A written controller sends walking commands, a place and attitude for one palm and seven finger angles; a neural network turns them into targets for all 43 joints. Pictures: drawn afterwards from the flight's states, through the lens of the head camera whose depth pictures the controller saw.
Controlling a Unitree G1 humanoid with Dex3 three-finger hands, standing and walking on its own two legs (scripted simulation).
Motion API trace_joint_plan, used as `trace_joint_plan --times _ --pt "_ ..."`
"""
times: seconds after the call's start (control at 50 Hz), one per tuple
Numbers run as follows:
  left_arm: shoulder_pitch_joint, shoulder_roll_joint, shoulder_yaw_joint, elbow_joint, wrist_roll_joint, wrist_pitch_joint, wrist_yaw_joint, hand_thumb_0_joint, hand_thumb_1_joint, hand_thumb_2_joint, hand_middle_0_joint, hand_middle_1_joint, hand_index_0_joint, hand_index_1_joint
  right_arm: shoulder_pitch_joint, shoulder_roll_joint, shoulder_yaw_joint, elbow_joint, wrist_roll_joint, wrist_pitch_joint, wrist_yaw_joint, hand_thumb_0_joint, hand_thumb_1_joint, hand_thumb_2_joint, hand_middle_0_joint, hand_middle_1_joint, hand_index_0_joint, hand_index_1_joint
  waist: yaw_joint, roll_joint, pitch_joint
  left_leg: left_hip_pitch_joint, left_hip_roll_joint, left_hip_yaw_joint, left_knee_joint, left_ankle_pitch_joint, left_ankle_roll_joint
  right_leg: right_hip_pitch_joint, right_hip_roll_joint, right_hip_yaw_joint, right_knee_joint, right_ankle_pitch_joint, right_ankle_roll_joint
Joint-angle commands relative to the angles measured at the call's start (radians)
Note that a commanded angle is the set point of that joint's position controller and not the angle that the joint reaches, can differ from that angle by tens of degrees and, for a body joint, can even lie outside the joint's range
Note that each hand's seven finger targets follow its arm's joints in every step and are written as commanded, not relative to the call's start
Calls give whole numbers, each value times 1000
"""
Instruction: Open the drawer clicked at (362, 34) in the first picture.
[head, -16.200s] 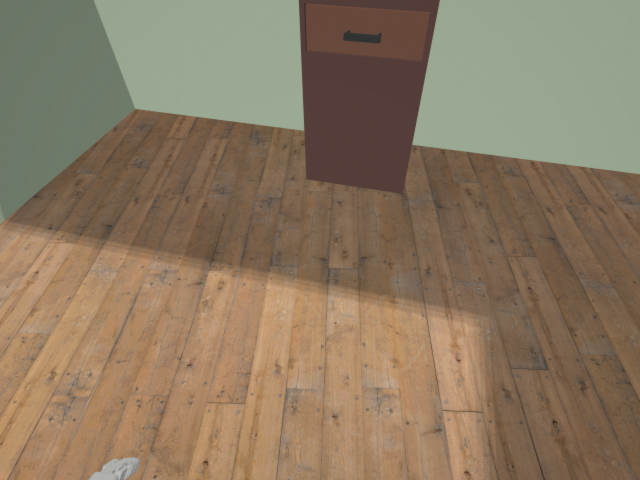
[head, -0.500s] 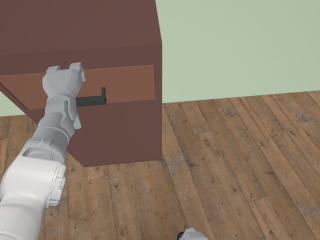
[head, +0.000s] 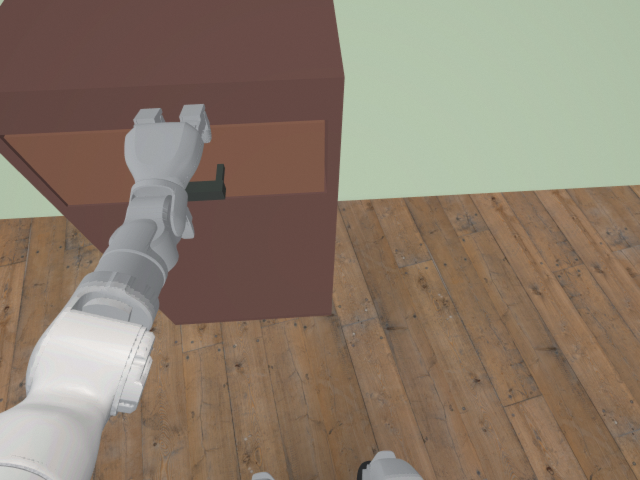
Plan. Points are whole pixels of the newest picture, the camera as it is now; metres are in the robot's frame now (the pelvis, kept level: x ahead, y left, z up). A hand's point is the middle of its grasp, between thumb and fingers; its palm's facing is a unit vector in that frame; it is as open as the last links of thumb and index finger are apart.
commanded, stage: lower the fingers behind the handle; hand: left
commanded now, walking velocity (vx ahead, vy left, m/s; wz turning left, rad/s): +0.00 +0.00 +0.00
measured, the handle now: (181, 182) +0.55 +0.18 -0.01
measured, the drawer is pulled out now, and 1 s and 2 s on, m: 0.00 0.00 0.00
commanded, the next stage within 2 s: close the thumb around the handle in 1.46 s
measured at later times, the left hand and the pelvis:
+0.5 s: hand (155, 212) +0.48 +0.21 +0.00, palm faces +0.00 -0.03 -1.00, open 13.9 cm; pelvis -0.02 -0.01 -0.02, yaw +2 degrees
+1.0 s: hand (181, 218) +0.50 +0.18 -0.03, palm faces -0.09 -0.06 -0.99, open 13.9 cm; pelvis +0.00 +0.00 -0.03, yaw +0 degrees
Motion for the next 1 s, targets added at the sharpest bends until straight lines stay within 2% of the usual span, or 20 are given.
trace_joint_plan --times 0.0,0.08,0.18,0.26,0.28,0.32,0.36,0.42,0.46,0.48,0.54,0.58,0.64,0.68,0.7,0.78,0.82,0.88,0.94,0.98 --pt "-421 406 89 35 -24 179 -79 0 -500 300 -300 -1200 -300 -1200 119 -175 -32 -64 24 9 -41 0 -900 -900 200 300 200 300 -18 -162 -334 98 -43 -22 -143 254 1 384 44 28 -105 252 -10" --pt "-343 437 88 71 -59 110 -200 0 -500 300 -300 -1200 -300 -1200 112 -179 -13 -97 33 6 -78 0 -900 -900 200 300 200 300 -12 -198 -252 51 -47 -13 -159 155 8 394 35 44 -132 175 -7" --pt "-259 436 81 6 -42 -44 -258 0 -500 300 -300 -1200 -300 -1200 118 -173 -11 -144 35 -26 -103 0 -900 -900 200 300 200 300 -1 -168 -204 5 -47 -14 -126 82 10 320 32 57 -119 88 -13" --pt "-359 395 72 -156 -37 -203 -234 0 -500 300 -300 -1200 -300 -1200 168 -163 -39 -146 19 -70 -101 0 -900 -900 200 300 200 300 -31 -61 -313 33 -41 -38 -50 100 15 219 39 59 -57 84 -20" --pt "-416 392 78 -220 -36 -242 -217 0 -500 300 -300 -1200 -300 -1200 178 -158 -50 -139 14 -80 -98 0 -900 -900 200 300 200 300 -46 -66 -369 48 -40 -45 -22 118 19 207 40 62 -39 94 -19" --pt "-505 431 117 -323 -24 -302 -168 0 -500 300 -300 -1200 -300 -1200 204 -158 -68 -110 -2 -98 -92 0 -900 -900 200 300 200 300 -45 29 -509 87 -41 -69 24 175 16 176 43 64 13 125 -27" --pt "-463 392 117 -262 -12 -286 -104 0 -500 300 -300 -1200 -300 -1200 227 -158 -80 -68 -14 -104 -76 0 -900 -900 200 300 200 300 -48 45 -541 109 -39 -83 56 238 8 110 49 44 44 145 -31" --pt "-465 304 75 -189 -26 -220 -37 0 -500 300 -300 -1200 -300 -1200 248 -165 -85 -25 -20 -106 -46 0 -900 -900 200 300 200 300 -70 52 -469 119 -28 -98 65 263 -1 13 56 17 43 125 -31" --pt "-485 331 89 -156 -21 -166 -11 0 -500 300 -300 -1200 -300 -1200 256 -174 -83 -16 -20 -98 -32 0 -900 -900 200 300 200 300 -65 63 -479 127 -31 -101 57 278 -4 26 61 11 36 131 -35" --pt "-520 316 74 -162 -19 -144 -6 0 -500 300 -300 -1200 -300 -1200 255 -176 -83 -13 -23 -94 -28 0 -900 -900 200 300 200 300 -77 56 -503 137 -31 -98 61 299 -2 39 63 11 35 153 -34" --pt "-552 318 59 -162 -5 -85 -11 0 -500 300 -300 -1200 -300 -1200 253 -175 -80 -16 -19 -82 -21 0 -900 -900 200 300 200 300 -74 102 -520 190 -28 -103 48 332 -7 45 68 3 25 165 -37" --pt "-543 332 62 -112 -6 -49 -25 0 -500 300 -300 -1200 -300 -1200 249 -178 -72 -12 -18 -73 -24 0 -900 -900 200 300 200 300 -81 73 -505 185 -28 -104 42 346 -5 62 71 1 21 180 -36" --pt "-482 292 32 -27 -17 -19 -67 0 -500 300 -300 -1200 -300 -1200 244 -174 -59 -24 -10 -67 -29 0 -900 -900 200 300 200 300 -85 10 -404 128 -27 -96 18 296 2 74 70 -2 3 161 -31" --pt "-456 344 80 -33 -27 -39 -94 0 -500 300 -300 -1200 -300 -1200 241 -180 -54 -33 -14 -63 -34 0 -900 -900 200 300 200 300 -70 -9 -426 113 -26 -91 21 316 6 112 68 5 16 196 -32" --pt "-434 327 60 -24 -22 -45 -103 0 -500 300 -300 -1200 -300 -1200 242 -175 -53 -39 -13 -60 -35 0 -900 -900 200 300 200 300 -67 -3 -436 110 -29 -89 25 321 6 116 67 7 22 206 -31" --pt "-362 226 12 -9 -26 -90 -124 0 -500 300 -300 -1200 -300 -1200 240 -163 -57 -47 -12 -60 -35 0 -900 -900 200 300 200 300 -76 -63 -349 75 -23 -89 32 305 8 73 67 1 24 191 -31" --pt "-352 236 22 -16 -18 -114 -120 0 -500 300 -300 -1200 -300 -1200 239 -164 -58 -51 -12 -63 -34 0 -900 -900 200 300 200 300 -72 -76 -328 41 -22 -92 40 264 8 48 65 1 37 159 -32" --pt "-371 272 64 -94 -10 -162 -102 0 -500 300 -300 -1200 -300 -1200 238 -159 -66 -53 -24 -66 -30 0 -900 -900 200 300 200 300 -55 -21 -408 62 -21 -96 76 308 6 33 65 6 77 179 -38" --pt "-415 377 151 -189 10 -203 -49 0 -500 300 -300 -1200 -300 -1200 238 -157 -68 -50 -36 -70 -29 0 -900 -900 200 300 200 300 -34 32 -505 62 -22 -102 115 368 2 44 62 13 126 221 -39" --pt "-420 375 163 -212 24 -197 5 0 -500 300 -300 -1200 -300 -1200 230 -156 -74 -38 -46 -72 -20 0 -900 -900 200 300 200 300 -31 69 -563 93 -18 -112 144 436 -7 11 63 5 154 241 -39"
